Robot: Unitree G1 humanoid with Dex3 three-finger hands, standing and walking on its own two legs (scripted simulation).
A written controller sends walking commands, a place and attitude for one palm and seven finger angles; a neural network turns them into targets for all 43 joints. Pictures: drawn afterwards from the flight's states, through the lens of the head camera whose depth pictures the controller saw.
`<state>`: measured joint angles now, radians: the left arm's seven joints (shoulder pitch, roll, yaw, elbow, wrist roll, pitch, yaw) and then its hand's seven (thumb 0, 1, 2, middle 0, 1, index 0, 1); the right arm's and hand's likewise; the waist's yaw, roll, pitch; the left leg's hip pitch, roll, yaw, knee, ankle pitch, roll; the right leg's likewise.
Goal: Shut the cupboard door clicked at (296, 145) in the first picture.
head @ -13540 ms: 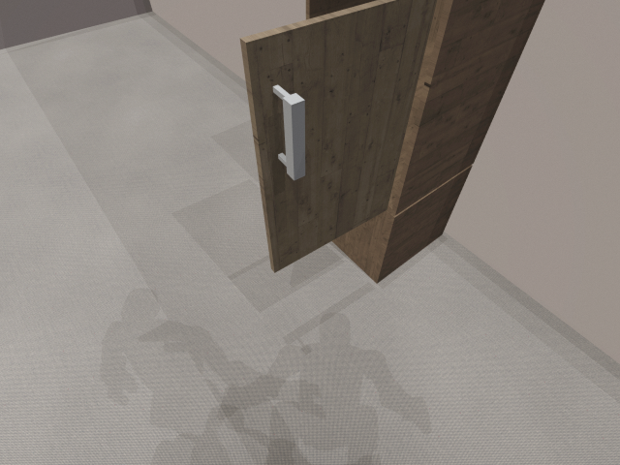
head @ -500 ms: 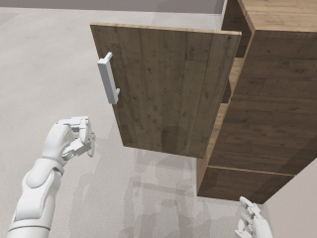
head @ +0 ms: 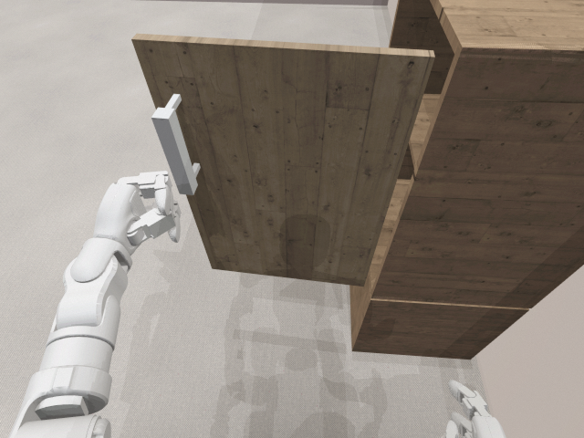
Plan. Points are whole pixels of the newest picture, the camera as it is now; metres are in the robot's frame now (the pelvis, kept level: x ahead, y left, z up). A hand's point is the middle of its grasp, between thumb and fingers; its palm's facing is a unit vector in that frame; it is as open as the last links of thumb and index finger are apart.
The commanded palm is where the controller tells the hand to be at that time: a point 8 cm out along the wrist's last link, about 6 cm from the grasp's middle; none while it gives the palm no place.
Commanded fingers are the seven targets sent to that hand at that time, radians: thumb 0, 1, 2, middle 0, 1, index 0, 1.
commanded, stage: bring the fist close to the handle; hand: left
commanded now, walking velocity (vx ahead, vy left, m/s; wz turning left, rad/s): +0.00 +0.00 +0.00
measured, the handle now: (182, 146) +0.52 +0.20 +0.11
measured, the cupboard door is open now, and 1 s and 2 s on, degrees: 86 86 70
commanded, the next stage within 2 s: push the door shut along its arc in 0.62 s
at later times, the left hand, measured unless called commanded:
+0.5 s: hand (189, 186) +0.43 +0.17 +0.11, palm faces -0.07 -1.00 -0.01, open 3.1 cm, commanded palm +0.41 +0.22 +0.11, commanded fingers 0.00 0.90 0.90 -1.30 -1.50 -1.30 -1.50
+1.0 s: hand (191, 171) +0.45 +0.17 +0.12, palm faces -0.14 -0.99 +0.00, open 3.1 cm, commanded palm +0.44 +0.22 +0.11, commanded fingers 0.00 0.90 0.90 -1.30 -1.50 -1.30 -1.50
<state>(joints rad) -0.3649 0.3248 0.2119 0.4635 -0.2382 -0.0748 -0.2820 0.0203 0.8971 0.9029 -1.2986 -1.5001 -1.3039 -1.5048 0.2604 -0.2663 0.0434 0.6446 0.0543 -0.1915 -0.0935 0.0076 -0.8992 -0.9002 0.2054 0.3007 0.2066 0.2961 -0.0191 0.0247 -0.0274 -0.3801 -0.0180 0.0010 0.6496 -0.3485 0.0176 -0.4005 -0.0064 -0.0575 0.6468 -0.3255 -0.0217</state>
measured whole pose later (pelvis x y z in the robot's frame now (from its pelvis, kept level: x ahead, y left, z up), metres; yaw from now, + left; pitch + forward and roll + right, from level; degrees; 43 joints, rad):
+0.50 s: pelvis +0.00 +0.00 +0.00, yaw -2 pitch +8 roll +0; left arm -0.61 0.37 0.30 0.85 -0.19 -0.21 -0.29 0.02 0.90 0.90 -1.30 -1.50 -1.30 -1.50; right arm 0.37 -0.28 0.02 0.67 0.05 -0.07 -0.06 0.01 -0.90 -0.90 0.20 0.30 0.21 0.30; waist -0.08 0.02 -0.06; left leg -0.45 0.00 0.03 0.67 -0.36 0.02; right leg -0.48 0.01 -0.03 0.66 -0.32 -0.02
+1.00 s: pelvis -0.01 +0.01 -0.01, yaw -1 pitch +9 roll +0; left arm -0.80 0.41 0.27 1.03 -0.18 -0.25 -0.34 0.02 0.90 0.90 -1.30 -1.50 -1.31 -1.50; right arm 0.30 -0.27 0.05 0.66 0.05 -0.08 -0.07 0.00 -0.90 -0.90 0.21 0.30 0.21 0.30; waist -0.09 0.01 -0.04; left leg -0.51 -0.01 0.01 0.71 -0.35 0.03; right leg -0.52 0.00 -0.05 0.69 -0.31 -0.02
